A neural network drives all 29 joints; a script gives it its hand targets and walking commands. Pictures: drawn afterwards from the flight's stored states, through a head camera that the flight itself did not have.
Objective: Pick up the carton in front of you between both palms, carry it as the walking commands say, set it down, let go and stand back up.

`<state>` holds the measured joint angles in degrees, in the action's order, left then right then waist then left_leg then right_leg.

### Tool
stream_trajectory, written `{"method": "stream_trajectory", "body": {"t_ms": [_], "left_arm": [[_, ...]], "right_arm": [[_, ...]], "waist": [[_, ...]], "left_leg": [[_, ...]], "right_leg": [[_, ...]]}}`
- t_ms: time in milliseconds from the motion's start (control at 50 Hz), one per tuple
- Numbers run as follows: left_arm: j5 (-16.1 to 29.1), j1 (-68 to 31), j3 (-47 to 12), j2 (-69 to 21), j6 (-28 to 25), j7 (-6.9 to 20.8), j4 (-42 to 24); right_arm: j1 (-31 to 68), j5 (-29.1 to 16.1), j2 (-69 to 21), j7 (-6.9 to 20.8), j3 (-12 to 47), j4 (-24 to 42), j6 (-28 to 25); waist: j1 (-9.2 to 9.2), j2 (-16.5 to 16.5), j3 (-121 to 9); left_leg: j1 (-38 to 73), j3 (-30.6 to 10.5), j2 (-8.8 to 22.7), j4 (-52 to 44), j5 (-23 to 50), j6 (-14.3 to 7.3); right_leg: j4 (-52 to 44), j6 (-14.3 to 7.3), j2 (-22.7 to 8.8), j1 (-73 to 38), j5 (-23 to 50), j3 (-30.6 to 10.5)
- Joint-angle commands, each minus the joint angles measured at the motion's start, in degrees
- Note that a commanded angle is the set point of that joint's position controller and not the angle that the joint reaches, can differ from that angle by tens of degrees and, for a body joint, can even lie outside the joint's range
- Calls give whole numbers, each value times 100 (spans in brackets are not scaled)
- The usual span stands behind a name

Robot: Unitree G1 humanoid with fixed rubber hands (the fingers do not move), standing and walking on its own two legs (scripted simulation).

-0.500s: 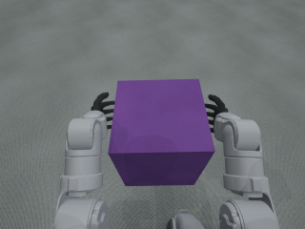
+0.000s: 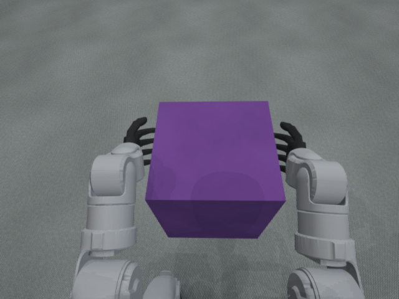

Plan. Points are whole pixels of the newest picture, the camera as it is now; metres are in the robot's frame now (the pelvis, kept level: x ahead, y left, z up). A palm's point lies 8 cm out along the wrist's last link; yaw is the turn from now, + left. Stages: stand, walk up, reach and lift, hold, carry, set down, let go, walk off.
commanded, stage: carry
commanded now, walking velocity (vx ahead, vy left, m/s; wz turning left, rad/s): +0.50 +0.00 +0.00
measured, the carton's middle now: (212, 176) +0.37 +0.01 +0.03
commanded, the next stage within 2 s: none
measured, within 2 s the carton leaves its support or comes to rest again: neither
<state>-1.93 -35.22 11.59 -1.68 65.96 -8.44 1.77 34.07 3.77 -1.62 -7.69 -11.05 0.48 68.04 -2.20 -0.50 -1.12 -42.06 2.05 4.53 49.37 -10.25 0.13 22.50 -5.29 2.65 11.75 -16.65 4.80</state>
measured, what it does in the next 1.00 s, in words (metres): walks ahead: left foot, then right foot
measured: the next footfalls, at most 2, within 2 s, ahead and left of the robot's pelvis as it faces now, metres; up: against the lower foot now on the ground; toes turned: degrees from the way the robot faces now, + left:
left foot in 0.14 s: +0.27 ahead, +0.12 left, +0.00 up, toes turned +6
right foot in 0.62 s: +0.56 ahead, -0.10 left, +0.00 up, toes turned -9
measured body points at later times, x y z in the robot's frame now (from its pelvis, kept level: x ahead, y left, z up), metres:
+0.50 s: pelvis +0.30 +0.03 +0.01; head +0.31 +0.04 +0.46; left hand +0.60 +0.17 +0.09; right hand +0.59 -0.13 +0.10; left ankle +0.23 +0.11 -0.74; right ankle +0.41 -0.12 -0.70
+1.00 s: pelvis +0.56 +0.00 +0.00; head +0.53 -0.01 +0.45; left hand +0.84 +0.14 +0.09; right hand +0.83 -0.16 +0.09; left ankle +0.65 +0.11 -0.74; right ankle +0.52 -0.09 -0.74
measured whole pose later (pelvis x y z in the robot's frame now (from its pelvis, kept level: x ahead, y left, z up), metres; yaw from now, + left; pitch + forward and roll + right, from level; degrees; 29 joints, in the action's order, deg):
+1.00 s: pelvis +0.56 +0.00 +0.00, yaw +0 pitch +2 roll -1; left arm -7.0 -9.6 5.7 -7.7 68.8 -5.0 -17.9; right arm 9.7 7.8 -7.7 -5.6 -5.6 19.0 69.7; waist -0.3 -2.1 -6.8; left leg -22.5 8.9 4.6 24.9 -1.7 1.8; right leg 25.2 -1.6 -1.0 10.2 -17.0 11.1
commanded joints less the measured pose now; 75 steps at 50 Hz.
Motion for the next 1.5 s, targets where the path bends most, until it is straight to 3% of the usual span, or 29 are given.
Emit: {"method": "stream_trajectory", "body": {"t_ms": [0, 40, 80, 100, 120, 140, 160, 180, 220, 240, 360, 520, 560, 600, 620, 640, 660, 700, 720, 760, 860, 960, 980, 1000, 1020, 1040, 1220, 1380, 1480], "left_arm": [[2376, -3576, -3815, -5827, 135, 1564, -302], [2256, -3425, -3711, -5800, 180, 1587, -109], [2189, -3320, -3637, -5847, 221, 1608, 10], [2183, -3310, -3634, -5908, 249, 1619, 34], [2151, -3301, -3636, -5955, 273, 1636, 24], [2142, -3304, -3648, -5986, 313, 1672, 14], [2215, -3384, -3643, -6287, 368, 1703, -16], [2234, -3363, -3693, -6312, 391, 1718, -90], [2306, -3371, -3758, -6669, 368, 1735, -418], [2291, -3200, -3787, -6775, 346, 1724, -602], [1844, -1583, -4293, -6660, 186, 1529, -1715], [1793, -174, -4668, -5958, 381, 1680, -2285], [1833, -140, -4632, -5811, 449, 1746, -2216], [1817, -31, -4560, -5738, 483, 1794, -2051], [1785, 129, -4484, -5670, 497, 1807, -1946], [1708, 87, -4369, -5618, 451, 1827, -1725], [1753, 157, -4388, -5770, 426, 1841, -1678], [1860, -29, -4458, -6052, 349, 1869, -1876], [1901, -128, -4526, -6193, 300, 1885, -1973], [1986, -267, -4600, -6287, 215, 1910, -2116], [2029, 16, -4617, -6012, 187, 1954, -2278], [1845, 231, -4484, -5695, 343, 1915, -2180], [1788, 231, -4448, -5622, 377, 1905, -2092], [1725, 272, -4401, -5555, 414, 1890, -1976], [1754, 96, -4490, -5546, 485, 1871, -2044], [1785, 3, -4526, -5519, 544, 1871, -2081], [1985, -366, -4643, -5914, 446, 1884, -2094], [1886, -53, -4572, -5950, 386, 1868, -2092], [1782, 74, -4625, -6005, 255, 1907, -1901]], "right_arm": [[3839, -2260, -5787, 1130, 3950, 284, -132], [3792, -2276, -5818, 1213, 3902, 106, -61], [3751, -2313, -5884, 1300, 3819, -26, 11], [3640, -2319, -5946, 1343, 3771, -116, 32], [3524, -2330, -6006, 1387, 3721, -163, 44], [3398, -2307, -6014, 1421, 3630, -196, 63], [3483, -2199, -5969, 1433, 3561, -178, 44], [3235, -2234, -6183, 1463, 3569, -215, 73], [3291, -2295, -6517, 1526, 3636, 359, 60], [3272, -2340, -6654, 1538, 3719, 666, 63], [1919, -2252, -6525, 1650, 4205, 1837, 73], [118, -2047, -5875, 1829, 4370, 1903, 190], [120, -2023, -5767, 1824, 4389, 1878, 231], [120, -2036, -5662, 1811, 4416, 1840, 270], [210, -2043, -5557, 1812, 4414, 1841, 288], [440, -2117, -5622, 1806, 4514, 1960, 345], [477, -2132, -5644, 1820, 4554, 1919, 334], [561, -2193, -5979, 1842, 4614, 1859, 219], [523, -2184, -6090, 1839, 4640, 1866, 151], [515, -2176, -6297, 1802, 4711, 1913, 50], [187, -2046, -6140, 1658, 4765, 2076, -34], [57, -2023, -5798, 1683, 4640, 2072, 171], [63, -2034, -5713, 1706, 4597, 2019, 229], [78, -2033, -5583, 1727, 4532, 1934, 287], [139, -1979, -5584, 1765, 4446, 1739, 283], [-15, -1979, -5655, 1789, 4387, 1517, 274], [265, -2052, -6081, 1745, 4426, 1653, 143], [195, -2100, -6066, 1750, 4567, 1849, 114], [88, -2034, -6097, 1810, 4631, 1678, 0]], "waist": [[-112, 740, -2343], [-149, 848, -2134], [30, 992, -2115], [253, 902, -2337], [361, 678, -2702], [439, -132, -3131], [290, -1632, -3391], [329, -1429, -3195], [334, -480, -2735], [315, -268, -2550], [303, -671, -2542], [350, -925, -1579], [328, -914, -1476], [197, -529, -1880], [61, 129, -2190], [54, 1586, -2441], [94, 1589, -2193], [120, 720, -2172], [150, 327, -2087], [188, 556, -2094], [174, 940, -2169], [191, 674, -1807], [207, 540, -1829], [157, 113, -1943], [135, -376, -2142], [162, -678, -2083], [196, -76, -2382], [192, 122, -2372], [201, 139, -2148]], "left_leg": [[-136, 382, -270, -952, 495, -33], [212, 619, -453, -1682, 729, -69], [1279, 876, -671, -2417, 885, -174], [2412, 1020, -736, -2864, 1261, -222], [3780, 676, -373, -2802, 1295, -311], [5015, -917, 865, -2385, 2070, -526], [6406, -3055, 1938, -2646, 2062, -1460], [6302, -3172, 1879, -2948, 1449, -1516], [5616, -2257, 1587, -3210, 1425, -1175], [5209, -1861, 1489, -3385, 1477, -1024], [5178, -553, 1050, -3586, 2093, -856], [5091, 120, 810, -3458, 2955, -653], [4829, 318, 791, -3044, 3241, -502], [3786, 807, 491, -1676, 2867, -215], [2817, 846, 330, -442, 1250, -36], [1145, 724, -388, 1108, -460, 201], [396, 163, -488, 1905, -1904, 101], [453, -154, -26, 2135, -1812, -47], [683, -196, 165, 1639, -1523, -21], [1336, 80, 115, 498, -1165, 63], [2087, 505, -133, -1271, -366, 162], [2912, 771, -26, -2901, 1510, 199], [3374, 595, 273, -2917, 1858, 180], [3885, 89, 852, -2516, 3546, 52], [4146, -83, 1072, -2188, 4161, -294], [3825, -244, 1072, -2350, 3691, -391], [3711, 201, 649, -1727, 3901, -351], [3458, 290, 546, -1581, 3398, -320], [3308, 311, 527, -1636, 2707, -281]], "right_leg": [[-43, -438, -1324, -2562, 4230, -896], [48, -320, -1229, -2605, 4543, -623], [480, -98, -1177, -2255, 5247, -332], [1129, 83, -1102, -1804, 5205, -53], [1924, 268, -998, -962, 4134, 84], [2968, 439, -830, 160, 1884, 132], [4246, 598, -57, 2160, -999, -125], [4780, 510, -176, 2767, -1300, -519], [4484, 437, -586, 2858, -770, -577], [4079, 477, -749, 2707, -471, -569], [2377, 772, -632, 2371, 111, 1], [736, 596, -476, 2144, 1216, 504], [345, 484, -360, 1460, 1367, 686], [98, 369, -185, -540, 1148, 957], [-58, 205, -1148, -1557, 540, -399], [-496, -602, -2495, -2665, 570, -2806], [-730, -839, -2697, -2525, 1788, -3237], [-445, -695, -2467, -1963, 3427, -2003], [-555, -482, -2333, -1501, 3455, -1493], [-732, -141, -2008, -947, 3276, -670], [-574, -142, -1767, -738, 3464, 117], [100, 263, -1387, -452, 2779, 355], [325, 377, -1357, -189, 2387, 318], [646, 533, -1205, 253, 1594, 333], [474, 671, -1094, 347, 992, 150], [425, 714, -1067, 159, 520, 127], [673, 720, -1126, -281, 2293, 75], [745, 695, -1165, -402, 2741, 41], [661, 633, -1199, -299, 2427, 9]]}}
